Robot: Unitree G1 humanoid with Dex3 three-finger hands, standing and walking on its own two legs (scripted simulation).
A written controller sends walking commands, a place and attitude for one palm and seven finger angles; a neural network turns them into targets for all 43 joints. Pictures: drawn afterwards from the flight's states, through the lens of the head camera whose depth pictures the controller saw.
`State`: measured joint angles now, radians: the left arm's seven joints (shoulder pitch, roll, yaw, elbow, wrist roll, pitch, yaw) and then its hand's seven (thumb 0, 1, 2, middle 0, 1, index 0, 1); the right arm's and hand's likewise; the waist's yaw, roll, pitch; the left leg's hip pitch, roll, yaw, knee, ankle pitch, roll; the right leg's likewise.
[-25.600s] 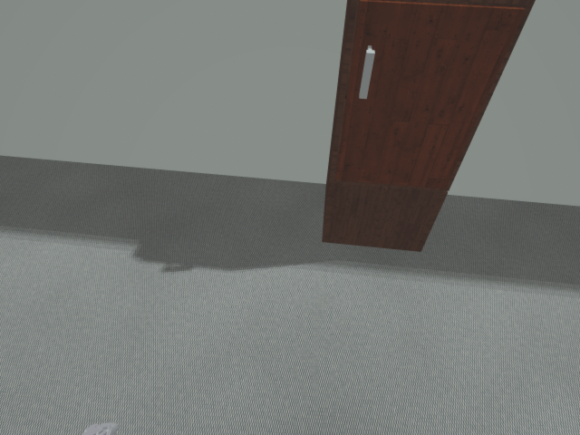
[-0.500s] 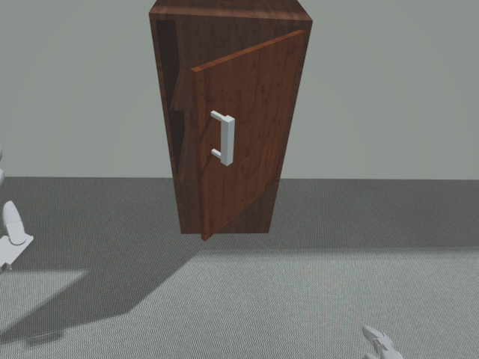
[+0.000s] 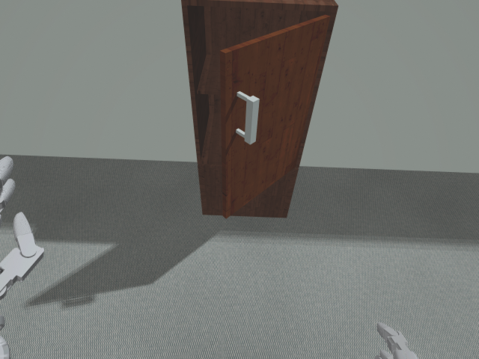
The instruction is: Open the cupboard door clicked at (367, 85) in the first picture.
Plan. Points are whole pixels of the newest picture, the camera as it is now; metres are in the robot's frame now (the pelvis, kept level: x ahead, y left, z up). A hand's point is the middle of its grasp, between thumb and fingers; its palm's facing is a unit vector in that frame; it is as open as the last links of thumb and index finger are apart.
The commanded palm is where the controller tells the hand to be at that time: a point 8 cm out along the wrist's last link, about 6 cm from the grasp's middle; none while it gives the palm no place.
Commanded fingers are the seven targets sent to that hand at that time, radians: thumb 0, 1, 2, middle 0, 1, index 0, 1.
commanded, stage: stop stepping back and stand still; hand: left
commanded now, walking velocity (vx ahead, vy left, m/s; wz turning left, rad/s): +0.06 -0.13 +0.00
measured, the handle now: (245, 117) +0.67 +0.02 +0.05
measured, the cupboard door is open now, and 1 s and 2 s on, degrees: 46 46 46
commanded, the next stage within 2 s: let the arm hang, fingers relaxed in 0.84 s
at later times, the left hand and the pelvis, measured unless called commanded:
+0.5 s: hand (56, 232) +0.23 +0.25 +0.16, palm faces +0.40 -0.79 -0.47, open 7.4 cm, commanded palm +0.18 +0.29 +0.18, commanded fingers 0.00 0.90 0.90 -0.20 -0.30 -0.20 -0.30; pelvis +0.03 -0.01 +0.00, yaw -1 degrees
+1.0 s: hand (64, 241) +0.25 +0.27 +0.12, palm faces +0.29 -0.80 -0.52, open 7.4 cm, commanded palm none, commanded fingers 0.00 0.90 0.90 -0.20 -0.30 -0.20 -0.30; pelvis +0.03 +0.01 +0.01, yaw +0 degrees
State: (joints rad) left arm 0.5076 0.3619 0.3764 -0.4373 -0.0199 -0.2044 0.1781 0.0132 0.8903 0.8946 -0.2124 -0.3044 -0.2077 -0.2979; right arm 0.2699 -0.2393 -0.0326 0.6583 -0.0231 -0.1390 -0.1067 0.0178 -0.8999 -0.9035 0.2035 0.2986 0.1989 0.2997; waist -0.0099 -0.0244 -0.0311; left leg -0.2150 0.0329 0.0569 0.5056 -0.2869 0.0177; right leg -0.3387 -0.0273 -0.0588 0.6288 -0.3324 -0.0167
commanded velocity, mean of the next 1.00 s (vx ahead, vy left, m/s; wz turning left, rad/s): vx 0.00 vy -0.01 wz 0.00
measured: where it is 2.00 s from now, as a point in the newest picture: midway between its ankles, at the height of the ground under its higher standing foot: outside the picture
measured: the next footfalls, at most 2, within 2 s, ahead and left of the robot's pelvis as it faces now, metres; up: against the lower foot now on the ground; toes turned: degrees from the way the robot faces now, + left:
none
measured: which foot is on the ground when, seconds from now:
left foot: down 0.00-1.00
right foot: down 0.00-1.00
